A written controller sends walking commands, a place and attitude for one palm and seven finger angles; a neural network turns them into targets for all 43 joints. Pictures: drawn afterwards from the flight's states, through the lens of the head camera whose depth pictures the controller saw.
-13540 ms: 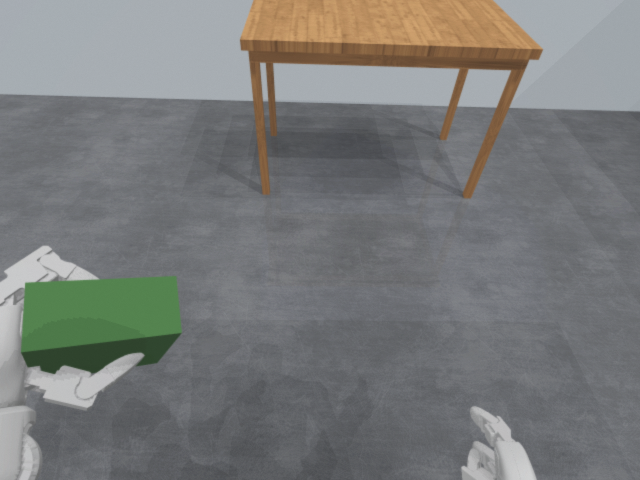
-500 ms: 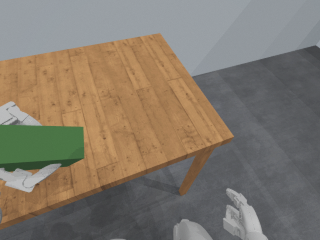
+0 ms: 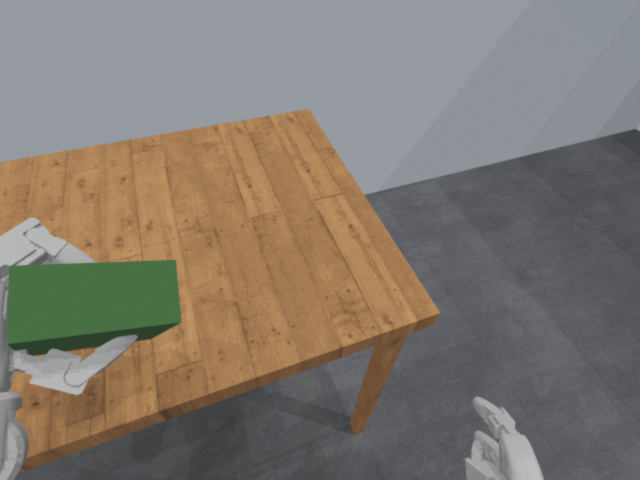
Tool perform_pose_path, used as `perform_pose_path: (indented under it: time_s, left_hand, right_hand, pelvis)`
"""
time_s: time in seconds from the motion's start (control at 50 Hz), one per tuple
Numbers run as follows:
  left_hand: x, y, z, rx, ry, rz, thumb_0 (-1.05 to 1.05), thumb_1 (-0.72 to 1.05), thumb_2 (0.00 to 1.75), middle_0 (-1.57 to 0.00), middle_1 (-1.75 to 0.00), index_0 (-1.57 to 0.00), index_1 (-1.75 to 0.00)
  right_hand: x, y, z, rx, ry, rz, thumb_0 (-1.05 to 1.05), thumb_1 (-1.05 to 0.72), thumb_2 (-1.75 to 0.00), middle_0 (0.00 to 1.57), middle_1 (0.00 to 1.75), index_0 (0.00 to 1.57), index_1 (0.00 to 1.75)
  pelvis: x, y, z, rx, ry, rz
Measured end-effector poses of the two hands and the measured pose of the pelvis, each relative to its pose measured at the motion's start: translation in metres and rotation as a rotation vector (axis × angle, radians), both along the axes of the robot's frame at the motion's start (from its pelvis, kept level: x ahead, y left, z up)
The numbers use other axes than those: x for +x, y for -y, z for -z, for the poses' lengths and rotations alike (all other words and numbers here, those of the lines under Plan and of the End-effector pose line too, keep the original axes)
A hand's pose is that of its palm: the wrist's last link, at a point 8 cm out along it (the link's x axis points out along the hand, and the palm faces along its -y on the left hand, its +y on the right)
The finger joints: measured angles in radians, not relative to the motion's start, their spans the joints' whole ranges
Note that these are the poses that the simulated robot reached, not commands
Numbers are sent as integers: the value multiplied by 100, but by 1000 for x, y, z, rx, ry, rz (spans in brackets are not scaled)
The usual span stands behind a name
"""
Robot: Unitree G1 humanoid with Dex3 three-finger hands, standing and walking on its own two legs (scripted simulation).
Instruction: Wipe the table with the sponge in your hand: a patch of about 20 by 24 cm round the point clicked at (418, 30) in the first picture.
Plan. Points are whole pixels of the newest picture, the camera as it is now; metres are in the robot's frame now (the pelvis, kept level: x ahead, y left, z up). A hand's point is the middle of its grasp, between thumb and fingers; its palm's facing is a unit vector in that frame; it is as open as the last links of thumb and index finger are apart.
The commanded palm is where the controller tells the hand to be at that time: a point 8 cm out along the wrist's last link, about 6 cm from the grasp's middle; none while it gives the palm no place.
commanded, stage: come to a stop and stand still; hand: left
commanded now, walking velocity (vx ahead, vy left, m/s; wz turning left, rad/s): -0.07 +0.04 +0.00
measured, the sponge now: (117, 308) +0.23 +0.20 +0.16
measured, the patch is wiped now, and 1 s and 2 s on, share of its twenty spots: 0.00 0.00 0.00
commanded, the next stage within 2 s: look again from close up in 0.92 s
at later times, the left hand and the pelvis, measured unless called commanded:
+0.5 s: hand (79, 299) +0.24 +0.25 +0.16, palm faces +0.24 -0.90 -0.36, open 9.3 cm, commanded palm +0.18 +0.30 +0.18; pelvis +0.00 +0.04 +0.00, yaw -4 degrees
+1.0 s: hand (32, 298) +0.24 +0.29 +0.15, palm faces +0.34 -0.88 -0.35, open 9.3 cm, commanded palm +0.18 +0.32 +0.18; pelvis +0.01 +0.05 +0.00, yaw -2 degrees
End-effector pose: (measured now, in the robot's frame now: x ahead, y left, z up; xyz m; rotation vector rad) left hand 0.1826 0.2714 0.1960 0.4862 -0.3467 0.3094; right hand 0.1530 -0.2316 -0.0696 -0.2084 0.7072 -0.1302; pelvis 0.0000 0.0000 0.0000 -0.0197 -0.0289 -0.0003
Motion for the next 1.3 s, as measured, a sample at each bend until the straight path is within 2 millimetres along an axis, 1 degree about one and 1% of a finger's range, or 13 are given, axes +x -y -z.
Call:
perform_pose_path:
  time_s: [0.1,0.22,0.28,0.34,0.4,0.5,0.58,0.68,0.78,0.94,1.02,1.18,1.3]
  left_hand:
    - [-1,-4,7,-5,-71,-21,-1,-43,103,-81,-136,-82,-135]
    - [-4,-12,24,-54,-140,-50,-1,-43,103,-81,-136,-82,-135]
    - [9,-34,2,74,-28,-52,-1,-43,103,-81,-136,-82,-135]
    - [21,-54,-10,28,85,-89,-1,-43,103,-81,-136,-82,-135]
    - [26,-45,-5,-45,96,-31,-1,-43,103,-81,-136,-82,-135]
    - [28,-20,26,-63,-53,125,-1,-43,103,-81,-136,-82,-136]
    - [27,-40,36,-21,-113,105,-1,-43,103,-81,-136,-82,-136]
    - [25,-65,20,-7,-16,23,-1,-43,103,-81,-136,-82,-136]
    - [23,-58,6,-36,75,43,-1,-43,103,-81,-136,-82,-136]
    - [26,-61,26,-71,-32,32,-1,-43,103,-81,-136,-82,-136]
    - [22,-61,29,-86,-48,13,-1,-43,103,-81,-136,-82,-136]
    - [13,-49,16,-71,1,32,-1,-43,103,-81,-136,-82,-136]
    - [13,-47,21,-71,-39,16,-1,-43,103,-81,-136,-82,-136]
  right_hand:
    - [9,-3,2,29,12,6,1,-91,-90,20,30,20,30]
    - [3,-7,-2,2,-23,4,1,-91,-90,20,30,20,30]
    - [-3,-12,1,-28,-42,-62,1,-91,-90,20,30,20,30]
    - [-9,-17,1,-20,-47,-76,1,-91,-90,20,30,20,30]
    - [-14,-23,-2,0,-18,-43,1,-91,-89,20,30,20,30]
    - [-21,-34,-2,17,-9,14,1,-91,-90,20,30,20,30]
    - [-20,-43,-1,9,-41,19,1,-91,-90,20,30,20,30]
    - [-5,-52,-3,-18,-50,-41,1,-91,-90,20,30,20,30]
    - [20,-60,-10,-21,5,-76,1,-91,-89,20,30,20,30]
    - [40,-68,-21,-1,72,-70,1,-91,-89,20,30,20,30]
    - [36,-67,-22,-9,61,-77,1,-91,-89,21,30,20,30]
    - [17,-54,-15,-22,18,-60,1,-91,-89,21,30,20,30]
    - [1,-42,-11,-22,-5,-22,1,-91,-89,21,30,20,30]
  pelvis:
    - [-2,0,-1,4,-17,19]
    - [-1,-3,-5,18,-18,26]
    - [-7,-2,-3,8,-28,16]
    - [-11,-7,-2,7,-24,35]
    - [-8,-19,-3,10,-19,56]
    - [-1,-36,-3,16,-17,65]
    - [4,-39,-3,13,-16,53]
    - [8,-43,-2,2,-17,37]
    - [13,-50,-2,-5,-15,38]
    - [13,-51,-3,-5,-15,40]
    - [9,-47,-3,-5,-14,38]
    - [4,-42,-4,-6,-12,37]
    - [2,-38,-5,-2,-12,41]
